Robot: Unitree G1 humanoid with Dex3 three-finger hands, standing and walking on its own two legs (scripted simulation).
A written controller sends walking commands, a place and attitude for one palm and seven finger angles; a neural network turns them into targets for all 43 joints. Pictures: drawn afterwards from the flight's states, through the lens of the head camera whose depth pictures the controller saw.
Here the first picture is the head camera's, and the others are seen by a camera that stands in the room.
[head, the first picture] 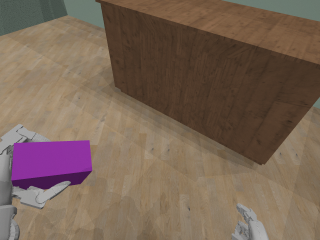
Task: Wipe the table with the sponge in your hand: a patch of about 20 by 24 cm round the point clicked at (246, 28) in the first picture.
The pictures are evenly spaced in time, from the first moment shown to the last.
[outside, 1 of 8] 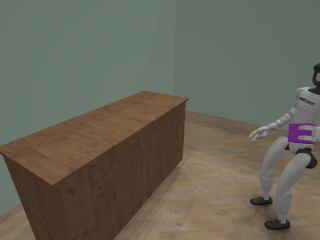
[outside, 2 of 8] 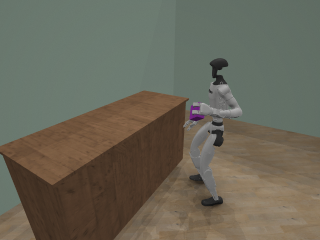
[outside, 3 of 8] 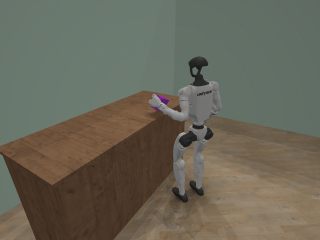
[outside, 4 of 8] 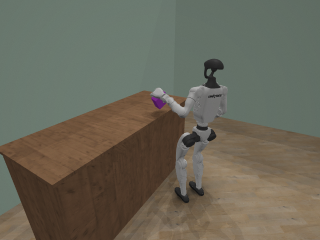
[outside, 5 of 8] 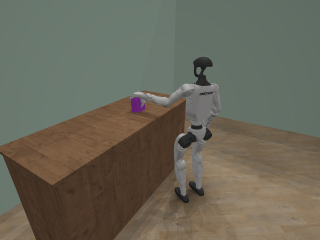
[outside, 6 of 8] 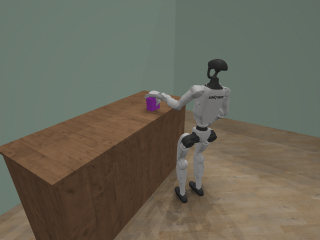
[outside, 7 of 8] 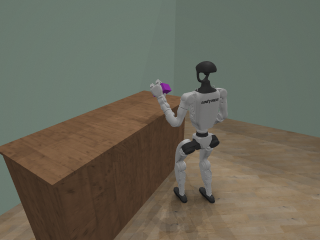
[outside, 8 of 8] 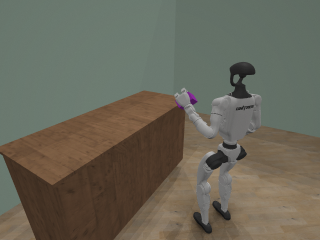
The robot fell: no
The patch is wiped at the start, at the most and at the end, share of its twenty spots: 0.00 1.00 1.00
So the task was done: yes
